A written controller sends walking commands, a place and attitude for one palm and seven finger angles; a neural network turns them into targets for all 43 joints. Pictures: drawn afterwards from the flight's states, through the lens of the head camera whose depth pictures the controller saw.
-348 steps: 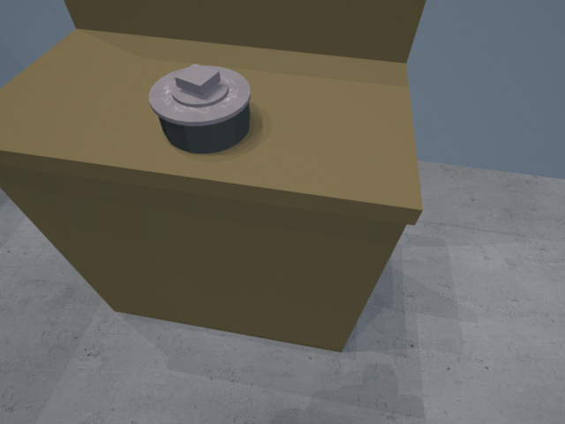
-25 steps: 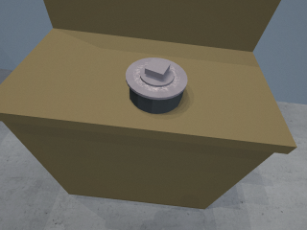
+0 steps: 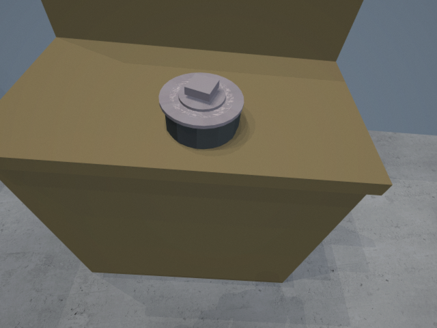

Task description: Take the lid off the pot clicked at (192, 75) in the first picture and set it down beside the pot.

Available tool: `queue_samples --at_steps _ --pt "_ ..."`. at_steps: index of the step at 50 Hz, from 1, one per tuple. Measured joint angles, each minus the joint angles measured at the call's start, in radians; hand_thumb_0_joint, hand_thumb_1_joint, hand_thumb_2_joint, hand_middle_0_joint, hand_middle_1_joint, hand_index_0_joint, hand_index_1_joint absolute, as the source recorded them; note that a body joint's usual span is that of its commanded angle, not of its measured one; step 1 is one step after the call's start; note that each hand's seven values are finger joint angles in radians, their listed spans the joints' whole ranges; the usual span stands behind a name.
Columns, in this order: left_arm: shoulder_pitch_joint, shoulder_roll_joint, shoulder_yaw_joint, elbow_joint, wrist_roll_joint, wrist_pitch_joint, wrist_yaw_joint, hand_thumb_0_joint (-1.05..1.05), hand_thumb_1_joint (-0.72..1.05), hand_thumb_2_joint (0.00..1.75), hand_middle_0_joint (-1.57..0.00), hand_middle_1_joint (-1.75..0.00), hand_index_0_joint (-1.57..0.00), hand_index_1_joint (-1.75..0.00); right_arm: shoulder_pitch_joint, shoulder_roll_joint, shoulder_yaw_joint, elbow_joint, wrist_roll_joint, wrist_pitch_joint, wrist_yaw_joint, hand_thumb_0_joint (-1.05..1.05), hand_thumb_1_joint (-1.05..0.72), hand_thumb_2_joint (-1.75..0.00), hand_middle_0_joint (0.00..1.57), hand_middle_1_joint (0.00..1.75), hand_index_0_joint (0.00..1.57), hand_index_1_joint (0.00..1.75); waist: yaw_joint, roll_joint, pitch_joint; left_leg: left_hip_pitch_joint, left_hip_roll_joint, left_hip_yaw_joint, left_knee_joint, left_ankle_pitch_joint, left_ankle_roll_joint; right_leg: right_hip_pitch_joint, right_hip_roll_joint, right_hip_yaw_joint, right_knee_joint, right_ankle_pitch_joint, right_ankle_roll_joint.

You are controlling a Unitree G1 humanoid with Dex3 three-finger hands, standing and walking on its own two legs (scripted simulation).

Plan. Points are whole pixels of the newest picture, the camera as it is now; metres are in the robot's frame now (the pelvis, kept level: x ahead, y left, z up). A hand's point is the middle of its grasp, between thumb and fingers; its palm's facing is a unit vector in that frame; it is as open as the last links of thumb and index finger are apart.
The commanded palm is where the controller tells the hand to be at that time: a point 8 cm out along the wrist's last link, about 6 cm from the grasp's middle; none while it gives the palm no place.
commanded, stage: shuffle to correct the standing spot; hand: left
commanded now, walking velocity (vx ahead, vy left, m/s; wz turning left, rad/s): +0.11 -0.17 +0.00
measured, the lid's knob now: (202, 87) +0.52 +0.07 +0.16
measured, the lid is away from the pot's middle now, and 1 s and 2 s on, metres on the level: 0.00 0.00 0.00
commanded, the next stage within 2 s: come to a stop and stand still in 0.38 s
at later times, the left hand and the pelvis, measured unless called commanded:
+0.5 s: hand out of the picture +0.06 +0.13 -0.19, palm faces +0.06 -0.99 -0.11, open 7.3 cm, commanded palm none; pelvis +0.03 -0.04 +0.00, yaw +2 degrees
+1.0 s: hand out of the picture +0.12 +0.11 -0.19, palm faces +0.07 -0.97 -0.21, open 7.3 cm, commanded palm none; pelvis +0.03 -0.07 -0.01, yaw +2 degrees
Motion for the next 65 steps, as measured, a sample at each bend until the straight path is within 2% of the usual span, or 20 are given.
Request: queue_samples --at_steps 4,7,11,15,19,22,26,29,33,37,39,43,46,49,52,53,55,58,62,65 --pt "0.012 0.003 0.005 -0.022 0.002 -0.016 -0.004 0.01 0.91 0.9 -0.2 -0.3 -0.2 -0.29 0.025 -0.011 -0.013 0.004 0.003 0.017 0.004 0.0 -0.9 -0.9 0.21 0.3 0.21 0.3 0.004 0.001 -0.014 -0.046 0.021 -0.013 0.081 -0.049 -0.03 0.076 -0.007 -0.003 -0.22 0.111 0.007" --pt "0.019 -0.006 0.005 -0.027 0.008 -0.014 0.003 0.0 0.91 0.9 -0.2 -0.3 -0.2 -0.29 0.033 -0.017 -0.022 0.005 0.007 0.036 0.008 0.0 -0.9 -0.9 0.21 0.3 0.2 0.3 0.005 0.004 -0.011 -0.122 0.031 -0.031 0.294 -0.246 -0.039 0.08 0.013 -0.024 -0.222 0.187 0.011" --pt "0.043 -0.02 0.005 -0.022 0.011 -0.021 0.007 0.01 0.91 0.9 -0.2 -0.3 -0.2 -0.29 0.046 -0.017 -0.03 -0.005 0.011 0.034 0.013 0.0 -0.91 -0.9 0.2 0.3 0.2 0.3 0.009 -0.02 -0.023 -0.159 0.025 -0.004 0.458 -0.286 -0.041 0.1 0.022 -0.035 -0.241 0.18 -0.008" --pt "0.057 -0.029 -0.003 -0.011 0.009 -0.026 0.004 0.01 0.9 0.9 -0.2 -0.3 -0.2 -0.29 0.056 -0.006 -0.024 -0.029 0.01 0.004 0.011 0.0 -0.91 -0.9 0.2 0.3 0.2 0.3 0.005 -0.032 -0.028 -0.04 0.02 0.028 0.22 -0.209 -0.048 0.087 0.034 -0.041 -0.184 0.139 0.001" --pt "0.036 -0.019 0.0 -0.002 0.008 -0.01 -0.003 0.01 0.91 0.9 -0.2 -0.3 -0.2 -0.29 0.06 0.036 -0.006 -0.041 0.0 -0.022 0.006 0.0 -0.91 -0.9 0.2 0.3 0.2 0.3 -0.007 -0.067 -0.009 -0.014 0.007 0.04 0.179 -0.15 0.019 -0.033 0.033 -0.022 0.123 -0.017 -0.014" --pt "-0.005 -0.007 0.012 0.003 0.015 -0.007 -0.004 0.01 0.92 0.9 -0.2 -0.3 -0.2 -0.29 0.085 0.067 0.008 -0.035 -0.003 -0.031 -0.001 0.0 -0.91 -0.9 0.2 0.3 0.2 0.3 -0.013 -0.065 -0.005 0.021 0.011 0.027 0.099 -0.117 0.013 -0.145 0.031 -0.004 0.34 0.036 -0.009" --pt "-0.053 0.01 0.025 -0.022 0.011 -0.021 -0.01 0.02 0.92 0.9 -0.2 -0.3 -0.2 -0.29 0.116 0.086 0.018 -0.011 0.001 -0.043 -0.003 0.0 -0.92 -0.9 0.21 0.3 0.2 0.3 -0.007 -0.046 0.006 0.066 0.018 0.006 -0.027 -0.054 0.001 -0.236 -0.008 0.021 0.435 0.135 0.01" --pt "-0.082 0.009 0.025 -0.034 0.006 -0.022 -0.006 0.01 0.92 0.9 -0.2 -0.3 -0.2 -0.29 0.126 0.092 0.021 -0.001 0.001 -0.046 -0.001 0.0 -0.92 -0.9 0.21 0.3 0.2 0.3 -0.011 -0.027 0.018 0.091 0.03 -0.001 -0.081 -0.031 -0.011 -0.245 -0.043 0.018 0.368 0.144 0.025" --pt "-0.129 -0.006 0.012 -0.042 -0.004 -0.025 0.004 0.01 0.92 0.9 -0.2 -0.3 -0.19 -0.29 0.121 0.089 0.021 0.003 -0.004 -0.037 0.002 0.0 -0.91 -0.9 0.21 0.3 0.21 0.3 -0.032 0.003 0.047 0.098 0.044 -0.012 -0.083 -0.036 -0.034 -0.159 -0.062 -0.016 0.087 0.108 0.035" --pt "-0.138 -0.007 -0.001 -0.062 -0.005 -0.062 0.01 0.01 0.91 0.9 -0.2 -0.3 -0.19 -0.29 0.138 0.09 0.017 0.009 0.01 -0.021 0.01 0.0 -0.91 -0.9 0.21 0.3 0.21 0.3 -0.031 -0.029 0.034 0.061 0.013 0.001 0.039 -0.116 -0.064 -0.011 -0.088 -0.004 -0.213 0.323 0.039" --pt "-0.146 -0.031 -0.006 -0.05 -0.001 -0.068 0.019 0.01 0.91 0.9 -0.2 -0.3 -0.2 -0.29 0.108 0.062 0.005 0.016 0.017 0.001 0.01 0.0 -0.9 -0.9 0.21 0.3 0.21 0.3 -0.03 0.001 0.044 0.031 0.022 -0.01 0.137 -0.229 -0.077 -0.015 -0.075 -0.003 -0.169 0.216 0.057" --pt "-0.156 -0.063 -0.01 -0.062 0.003 -0.063 0.027 0.0 0.91 0.9 -0.2 -0.3 -0.2 -0.29 0.043 0.012 -0.023 -0.013 0.021 0.031 0.004 0.0 -0.91 -0.9 0.21 0.3 0.2 0.3 -0.033 0.024 0.078 -0.066 -0.007 -0.027 0.367 -0.374 -0.091 -0.011 -0.077 -0.007 -0.143 0.197 0.071" --pt "-0.156 -0.048 0.006 -0.085 0.007 -0.057 0.04 0.0 0.92 0.9 -0.21 -0.3 -0.2 -0.3 -0.003 -0.013 -0.035 -0.045 0.023 0.045 0.007 0.0 -0.91 -0.9 0.2 0.3 0.2 0.3 -0.013 0.0 0.093 -0.141 -0.024 -0.039 0.505 -0.367 -0.098 -0.009 -0.084 -0.003 -0.152 0.215 0.068" --pt "-0.139 -0.019 0.016 -0.098 0.015 -0.042 0.043 0.0 0.92 0.9 -0.21 -0.3 -0.2 -0.3 -0.04 -0.035 -0.044 -0.084 0.022 0.049 0.014 0.0 -0.91 -0.9 0.2 0.3 0.2 0.3 0.0 -0.024 0.086 -0.166 -0.021 -0.043 0.507 -0.325 -0.101 -0.019 -0.089 0.003 -0.151 0.226 0.077" --pt "-0.114 0.016 0.025 -0.102 0.02 -0.022 0.04 0.0 0.91 0.9 -0.21 -0.3 -0.2 -0.3 -0.054 -0.046 -0.044 -0.12 0.023 0.028 0.019 0.0 -0.91 -0.9 0.2 0.3 0.2 0.3 0.002 -0.048 0.067 -0.098 -0.01 -0.034 0.313 -0.212 -0.098 -0.042 -0.097 0.008 -0.112 0.216 0.099" --pt "-0.106 0.023 0.013 -0.092 0.011 -0.025 0.043 0.0 0.91 0.9 -0.21 -0.3 -0.2 -0.3 -0.044 -0.06 -0.039 -0.139 0.012 0.015 0.021 0.0 -0.91 -0.9 0.2 0.3 0.2 0.3 -0.002 -0.029 0.057 -0.056 -0.002 -0.055 0.22 -0.158 -0.078 -0.051 -0.086 -0.002 -0.08 0.197 0.084" --pt "-0.088 0.04 -0.003 -0.078 0.005 -0.011 0.042 0.0 0.91 0.9 -0.21 -0.3 -0.2 -0.3 -0.034 -0.061 -0.038 -0.165 0.0 0.012 0.02 0.0 -0.91 -0.9 0.2 0.3 0.2 0.3 0.002 -0.029 0.043 -0.06 -0.017 -0.044 0.259 -0.146 -0.023 -0.08 -0.077 0.024 0.036 0.068 0.05" --pt "-0.024 0.037 -0.012 -0.057 0.009 0.006 0.027 0.01 0.91 0.9 -0.21 -0.3 -0.2 -0.29 -0.015 -0.067 -0.022 -0.189 -0.007 0.026 0.019 0.0 -0.91 -0.9 0.2 0.3 0.2 0.3 0.018 0.009 -0.019 -0.029 -0.023 0.006 0.254 -0.159 0.018 -0.097 -0.05 0.011 0.143 0.037 0.019" --pt "0.054 0.033 -0.013 -0.066 0.018 -0.001 0.01 0.01 0.91 0.9 -0.21 -0.3 -0.2 -0.29 -0.009 -0.069 -0.001 -0.193 -0.01 0.045 0.023 0.0 -0.91 -0.9 0.2 0.3 0.2 0.3 0.039 0.073 -0.073 -0.023 -0.029 0.045 0.222 -0.156 0.036 -0.027 -0.009 -0.051 0.039 0.042 0.005" --pt "0.087 0.036 -0.005 -0.068 0.02 -0.009 0.015 0.01 0.91 0.9 -0.2 -0.3 -0.2 -0.29 -0.022 -0.052 0.007 -0.195 -0.004 0.054 0.018 0.0 -0.9 -0.9 0.2 0.3 0.2 0.3 0.048 0.086 -0.061 -0.057 -0.039 0.062 0.232 -0.166 0.028 -0.023 0.011 -0.031 -0.05 0.12 -0.022"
